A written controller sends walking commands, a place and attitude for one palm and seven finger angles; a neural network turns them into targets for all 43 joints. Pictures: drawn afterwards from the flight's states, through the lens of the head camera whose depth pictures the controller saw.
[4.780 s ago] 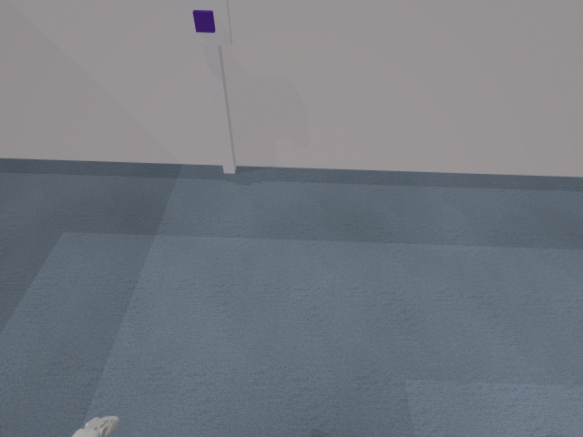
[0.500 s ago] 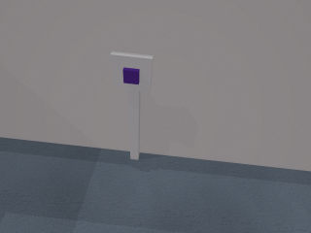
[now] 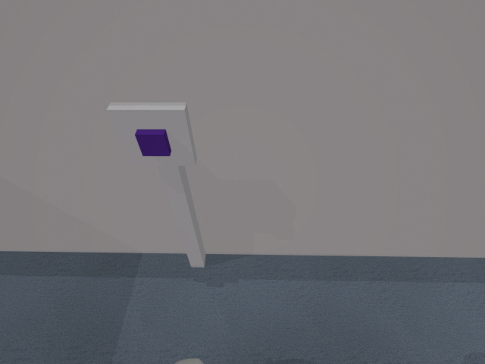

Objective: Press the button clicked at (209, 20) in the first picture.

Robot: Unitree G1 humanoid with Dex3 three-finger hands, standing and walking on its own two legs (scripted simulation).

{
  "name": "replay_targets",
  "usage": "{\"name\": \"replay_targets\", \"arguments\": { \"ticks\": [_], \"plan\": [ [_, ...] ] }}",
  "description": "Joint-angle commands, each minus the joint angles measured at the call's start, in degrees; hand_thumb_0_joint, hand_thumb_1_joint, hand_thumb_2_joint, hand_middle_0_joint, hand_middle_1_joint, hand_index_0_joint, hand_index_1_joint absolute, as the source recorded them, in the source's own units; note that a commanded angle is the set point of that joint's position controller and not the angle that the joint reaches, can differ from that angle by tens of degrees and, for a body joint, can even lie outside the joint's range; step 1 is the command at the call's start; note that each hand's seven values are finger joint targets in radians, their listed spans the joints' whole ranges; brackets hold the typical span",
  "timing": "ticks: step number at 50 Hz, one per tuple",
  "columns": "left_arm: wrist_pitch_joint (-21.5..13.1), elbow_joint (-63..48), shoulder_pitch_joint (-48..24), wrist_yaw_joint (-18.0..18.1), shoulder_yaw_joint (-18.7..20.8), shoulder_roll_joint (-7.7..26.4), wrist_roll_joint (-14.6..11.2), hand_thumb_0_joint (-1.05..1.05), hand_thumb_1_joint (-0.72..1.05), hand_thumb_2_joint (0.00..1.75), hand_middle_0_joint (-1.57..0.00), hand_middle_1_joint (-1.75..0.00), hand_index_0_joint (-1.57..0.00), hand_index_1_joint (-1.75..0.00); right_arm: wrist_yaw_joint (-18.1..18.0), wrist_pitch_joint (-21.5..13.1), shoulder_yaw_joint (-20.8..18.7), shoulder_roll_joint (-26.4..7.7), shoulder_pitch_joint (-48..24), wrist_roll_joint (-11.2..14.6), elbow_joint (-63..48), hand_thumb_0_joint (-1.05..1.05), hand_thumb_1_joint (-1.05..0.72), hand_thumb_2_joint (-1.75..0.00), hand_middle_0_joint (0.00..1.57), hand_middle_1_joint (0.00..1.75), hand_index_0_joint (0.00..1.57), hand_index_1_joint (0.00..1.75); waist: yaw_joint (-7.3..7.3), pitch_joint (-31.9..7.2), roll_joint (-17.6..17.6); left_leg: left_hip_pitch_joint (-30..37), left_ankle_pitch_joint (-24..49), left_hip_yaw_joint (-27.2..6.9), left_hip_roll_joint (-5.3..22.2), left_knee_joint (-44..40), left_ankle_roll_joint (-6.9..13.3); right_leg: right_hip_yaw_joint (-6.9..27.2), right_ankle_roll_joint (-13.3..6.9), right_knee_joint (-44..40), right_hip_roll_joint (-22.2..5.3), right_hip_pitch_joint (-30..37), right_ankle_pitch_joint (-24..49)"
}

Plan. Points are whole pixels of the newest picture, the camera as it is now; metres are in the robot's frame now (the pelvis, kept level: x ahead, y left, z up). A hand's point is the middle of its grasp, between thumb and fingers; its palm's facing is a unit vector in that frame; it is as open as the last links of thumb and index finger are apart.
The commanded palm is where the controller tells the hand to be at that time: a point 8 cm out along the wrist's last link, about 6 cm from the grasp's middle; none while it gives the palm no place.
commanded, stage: take the last steps up to it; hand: left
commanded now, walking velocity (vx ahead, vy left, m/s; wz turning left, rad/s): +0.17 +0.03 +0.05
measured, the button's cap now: (154, 142) +0.61 +0.24 +0.00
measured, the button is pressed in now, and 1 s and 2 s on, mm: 0 0 0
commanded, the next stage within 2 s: come to a stop and stand still in 0.10 s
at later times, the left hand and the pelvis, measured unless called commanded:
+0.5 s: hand out of the picture +0.05 +0.21 -0.18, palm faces +0.04 -0.98 -0.17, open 7.4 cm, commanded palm none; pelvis +0.07 +0.04 +0.00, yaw -1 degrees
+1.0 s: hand out of the picture +0.05 +0.14 -0.17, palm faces +0.05 -0.98 -0.21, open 7.3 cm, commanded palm none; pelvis +0.02 -0.04 +0.00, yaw +1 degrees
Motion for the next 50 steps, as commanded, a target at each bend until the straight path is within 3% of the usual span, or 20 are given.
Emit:
{"name": "replay_targets", "arguments": {
  "ticks": [1, 9, 11, 12, 14, 15, 16, 18, 22, 26, 31, 33, 34, 35, 36, 37, 40, 46, 48, 50],
  "plan": [
    [-0.68, 0.77, 7.24, -0.06, -0.17, 4.12, 0.55, 0.0, 0.9, 0.9, -0.2, -0.3, -0.2, -0.3, 0.72, 0.23, 0.35, 0.79, 3.94, -0.38, -2.27, 0.0, -0.9, -0.9, 0.2, 0.3, 0.2, 0.3, 0.23, 3.4, -7.04, -1.55, 2.85, -0.55, 1.51, -7.5, -1.53, 10.51, -5.13, -16.48, -15.83, -2.28, 13.35],
    [-0.1, 2.4, 10.26, -0.3, 0.35, 7.46, 0.52, 0.0, 0.9, 0.9, -0.2, -0.3, -0.2, -0.3, 1.43, -1.12, 0.75, -1.71, -7.05, -0.06, -6.56, 0.0, -0.9, -0.9, 0.2, 0.3, 0.2, 0.3, 3.03, 2.44, -9.27, 3.8, 4.12, 1.8, -0.71, -27.56, -1.19, 10.79, -5.12, -11.72, -16.33, 4.54, 16.88],
    [0.59, 2.95, 9.43, -0.07, 0.14, 6.6, 0.26, 0.0, 0.9, 0.9, -0.2, -0.3, -0.2, -0.3, 1.0, -1.5, 1.03, -2.25, -5.0, -0.11, -5.25, 0.0, -0.9, -0.9, 0.2, 0.3, 0.2, 0.3, 1.57, 1.76, -6.84, 11.91, 10.06, 2.63, -1.92, -35.38, -1.27, 8.83, -2.87, -7.06, -13.49, 2.4, 16.72],
    [1.11, 3.18, 9.32, 0.15, -0.39, 5.27, 0.01, 0.0, 0.9, 0.9, -0.2, -0.3, -0.2, -0.3, 0.55, -1.93, 1.15, -3.43, -1.9, -0.09, -3.87, 0.0, -0.9, -0.9, 0.2, 0.3, 0.2, 0.3, 0.47, -0.18, -2.41, 18.61, 21.16, 0.76, -0.81, -39.51, -1.12, 6.25, -0.35, -0.87, -10.17, 0.82, 17.13],
    [1.98, 3.59, 13.62, 0.6, -1.84, 1.07, -0.86, 0.0, 0.9, 0.9, -0.2, -0.3, -0.2, -0.3, -0.9, -1.96, 0.86, -8.86, 0.74, 0.08, -3.08, 0.0, -0.9, -0.9, 0.2, 0.3, 0.2, 0.3, 1.46, -6.49, 9.96, 26.66, 53.86, -10.63, 13.53, -39.82, 6.02, 3.82, 4.97, 7.28, -4.23, -2.81, -6.93],
    [2.61, 4.25, 14.3, 0.97, -2.12, 1.22, -0.64, 0.0, 0.9, 0.9, -0.2, -0.3, -0.2, -0.3, -1.33, -1.31, 1.03, -8.86, -1.25, 0.25, -3.02, 0.0, -0.9, -0.9, 0.2, 0.3, 0.2, 0.3, 1.83, -5.15, 8.75, 23.48, 52.93, -9.7, 14.69, -42.43, 8.21, 5.46, 5.13, 10.18, -3.89, -1.13, -16.85],
    [3.52, 4.83, 13.92, 1.08, -2.13, 1.61, -0.64, 0.0, 0.9, 0.9, -0.2, -0.3, -0.2, -0.3, -1.9, -1.08, 1.28, -8.7, -3.9, 0.29, -3.13, 0.0, -0.9, -0.9, 0.2, 0.3, 0.2, 0.3, 2.35, -3.3, 12.43, 21.22, 52.49, -10.21, 14.16, -44.73, 8.48, 6.59, 5.62, 13.07, -4.34, -1.99, -19.04],
    [4.66, 4.32, 11.98, 0.95, -1.63, 3.24, -0.17, 0.0, 0.9, 0.9, -0.2, -0.3, -0.2, -0.3, -2.58, -0.45, 1.1, -8.33, -5.05, 0.44, -3.24, 0.0, -0.9, -0.9, 0.2, 0.3, 0.2, 0.3, 1.69, -0.25, 8.17, 19.64, 52.94, -10.25, 14.01, -45.45, 9.12, 8.49, 5.48, 17.77, -4.61, -4.8, -18.29],
    [5.9, 2.06, 10.75, 0.62, -0.29, 4.1, 0.19, 0.0, 0.9, 0.9, -0.2, -0.3, -0.2, -0.3, -2.84, 0.47, -0.91, -10.33, -6.09, 0.44, -4.58, 0.0, -0.9, -0.9, 0.2, 0.3, 0.2, 0.3, 1.1, -4.93, 2.84, 22.46, 50.38, -9.16, 14.85, -43.95, 11.37, 9.94, 5.51, 25.75, -3.74, -8.82, -16.81],
    [6.69, -0.43, 9.35, 0.25, 0.52, 3.57, 0.5, 0.0, 0.9, 0.9, -0.2, -0.3, -0.2, -0.3, -2.22, 1.06, -1.48, -10.12, -8.62, 0.1, -6.23, 0.0, -0.9, -0.9, 0.2, 0.3, 0.2, 0.3, 1.47, -6.9, 3.76, 18.42, 32.9, -6.96, 12.94, -45.5, 10.5, 10.27, 5.58, 29.36, -2.73, -9.58, -14.25],
    [6.32, -1.21, 9.84, 0.06, 0.2, 2.91, 0.42, 0.0, 0.9, 0.9, -0.2, -0.3, -0.2, -0.3, -0.96, 1.74, -1.76, -10.17, -11.36, -0.42, -6.82, 0.0, -0.9, -0.9, 0.2, 0.3, 0.2, 0.3, 2.24, -3.21, 9.16, 8.63, 3.09, -8.37, 10.64, -49.76, 7.69, 7.29, 4.53, 13.78, -2.27, -1.35, -12.31],
    [5.82, 0.33, 14.67, 0.11, 0.28, 3.68, 0.56, 0.0, 0.9, 0.9, -0.2, -0.3, -0.2, -0.3, -0.64, 2.31, -1.83, -9.75, -11.6, -0.19, -7.11, 0.0, -0.9, -0.9, 0.2, 0.3, 0.2, 0.3, 4.46, -2.52, 5.0, 2.87, -5.49, -5.91, 6.69, -46.6, 4.13, 5.81, 4.13, 0.66, -1.6, 7.07, -4.02],
    [5.5, 0.26, 14.78, 0.3, 0.48, 6.54, 1.27, 0.0, 0.9, 0.9, -0.2, -0.3, -0.2, -0.3, -0.42, 2.76, -1.52, -7.08, -10.42, 0.33, -7.14, 0.0, -0.9, -0.9, 0.2, 0.3, 0.2, 0.3, 4.3, 0.2, -3.87, -0.58, -8.85, -1.86, 1.62, -39.36, 1.17, 11.14, 3.1, -8.22, -5.81, 6.14, -6.84],
    [4.91, -1.41, 10.85, 0.51, 0.57, 10.84, 1.48, 0.0, 0.9, 0.9, -0.2, -0.3, -0.2, -0.3, 0.02, 3.33, -0.53, -2.75, -9.87, 0.77, -8.39, 0.0, -0.9, -0.9, 0.2, 0.3, 0.2, 0.3, 2.62, 3.33, -17.8, -1.62, -8.92, 1.03, -3.44, -29.75, -1.8, 26.86, -1.1, -17.92, -16.85, -2.76, -18.65],
    [5.08, -3.58, 5.59, 0.66, 0.53, 12.34, 1.07, 0.0, 0.9, 0.9, -0.2, -0.3, -0.2, -0.3, 0.44, 3.63, -0.67, -4.15, -12.04, 0.47, -9.19, 0.0, -0.9, -0.9, 0.2, 0.3, 0.2, 0.3, 3.3, 5.65, -16.76, 2.88, -9.41, -1.47, -2.93, -22.6, -1.02, 28.19, -4.02, -22.12, -20.28, -12.79, -24.68],
    [4.97, -4.76, 1.75, 0.73, 0.43, 12.49, 1.14, 0.0, 0.9, 0.9, -0.2, -0.3, -0.2, -0.3, 0.79, 3.73, -0.96, -4.51, -10.46, 0.35, -8.56, 0.0, -0.9, -0.9, 0.2, 0.3, 0.2, 0.3, 1.8, 4.48, -14.22, 5.64, -8.56, -2.61, -3.28, -17.66, -0.62, 25.89, -4.72, -22.05, -19.2, -16.32, -27.52],
    [4.23, -4.23, -0.65, 0.64, -0.18, 8.71, 0.55, 0.0, 0.9, 0.9, -0.2, -0.3, -0.2, -0.3, 0.49, 3.83, -0.75, -4.52, -6.01, 0.09, -5.14, 0.0, -0.9, -0.9, 0.2, 0.3, 0.2, 0.3, 0.0, 6.5, -13.43, 4.14, -1.68, -3.57, -3.42, -11.69, -0.22, 18.17, -2.66, -17.84, -12.6, -13.29, -13.46],
    [3.15, -0.92, 6.65, 0.62, -0.16, 7.56, 0.31, 0.0, 0.9, 0.9, -0.2, -0.3, -0.2, -0.3, -0.49, 1.97, 0.53, -2.67, -4.43, 0.43, -3.82, 0.0, -0.9, -0.9, 0.2, 0.3, 0.2, 0.3, 3.03, 0.11, -8.29, 6.88, -4.62, -1.92, -3.27, -29.12, -1.26, 17.81, -5.19, -10.58, -12.68, 3.75, 9.08],
    [3.13, 0.22, 6.18, 0.66, -0.34, 7.51, -0.28, 0.0, 0.9, 0.9, -0.2, -0.3, -0.2, -0.3, -1.04, 1.31, 1.29, -2.13, -1.15, 0.55, -2.04, 0.0, -0.9, -0.9, 0.2, 0.3, 0.2, 0.3, 1.87, -1.71, -7.01, 14.31, 3.06, -2.59, -3.11, -39.97, -1.0, 17.29, -3.35, -8.17, -11.7, 2.72, 10.69],
    [3.06, 0.94, 6.45, 0.35, -1.11, 5.02, -1.12, 0.0, 0.9, 0.9, -0.2, -0.3, -0.2, -0.3, -1.56, 0.09, 1.78, -3.85, 0.58, 0.35, -0.43, 0.0, -0.9, -0.9, 0.2, 0.3, 0.2, 0.3, 2.33, -2.58, -0.58, 18.78, 15.6, -7.87, 1.44, -44.51, 1.01, 13.63, 0.73, -5.96, -6.34, 1.0, 9.94]
  ]
}}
